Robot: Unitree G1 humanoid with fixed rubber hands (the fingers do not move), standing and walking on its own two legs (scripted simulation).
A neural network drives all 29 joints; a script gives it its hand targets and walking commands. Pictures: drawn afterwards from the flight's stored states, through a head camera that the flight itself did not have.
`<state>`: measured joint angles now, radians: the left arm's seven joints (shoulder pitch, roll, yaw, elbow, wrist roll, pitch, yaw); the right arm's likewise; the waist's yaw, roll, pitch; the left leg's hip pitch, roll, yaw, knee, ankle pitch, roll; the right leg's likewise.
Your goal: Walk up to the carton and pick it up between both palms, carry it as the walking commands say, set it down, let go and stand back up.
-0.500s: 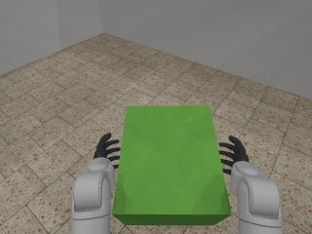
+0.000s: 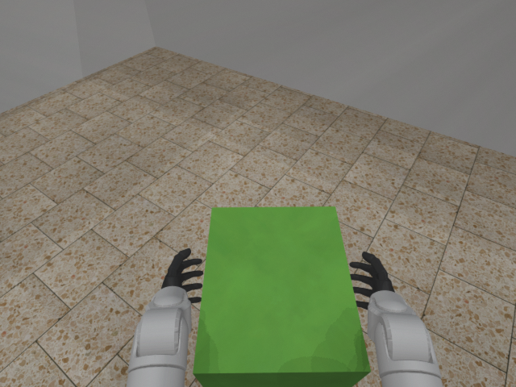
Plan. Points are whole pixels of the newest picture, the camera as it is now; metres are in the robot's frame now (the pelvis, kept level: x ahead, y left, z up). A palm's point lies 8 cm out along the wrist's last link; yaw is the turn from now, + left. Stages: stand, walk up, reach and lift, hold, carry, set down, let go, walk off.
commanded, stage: hold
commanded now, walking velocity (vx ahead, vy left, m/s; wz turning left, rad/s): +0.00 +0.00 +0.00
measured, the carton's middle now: (275, 294) +0.30 +0.02 -0.07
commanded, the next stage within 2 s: set down in 0.46 s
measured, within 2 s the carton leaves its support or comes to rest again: neither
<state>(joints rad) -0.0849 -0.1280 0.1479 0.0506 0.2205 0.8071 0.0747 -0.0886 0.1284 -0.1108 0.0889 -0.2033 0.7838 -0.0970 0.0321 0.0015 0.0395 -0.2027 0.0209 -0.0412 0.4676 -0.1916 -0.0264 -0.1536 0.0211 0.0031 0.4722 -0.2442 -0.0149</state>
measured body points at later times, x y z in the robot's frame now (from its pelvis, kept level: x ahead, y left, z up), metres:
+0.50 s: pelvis +0.01 +0.02 +0.01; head -0.06 +0.03 +0.45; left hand +0.31 +0.18 +0.05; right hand +0.30 -0.15 +0.05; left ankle +0.04 +0.14 -0.74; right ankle +0.01 -0.11 -0.74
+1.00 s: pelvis +0.01 +0.00 +0.00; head +0.03 +0.00 +0.45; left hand +0.31 +0.19 -0.02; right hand +0.33 -0.14 -0.03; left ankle +0.04 +0.14 -0.74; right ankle +0.01 -0.11 -0.74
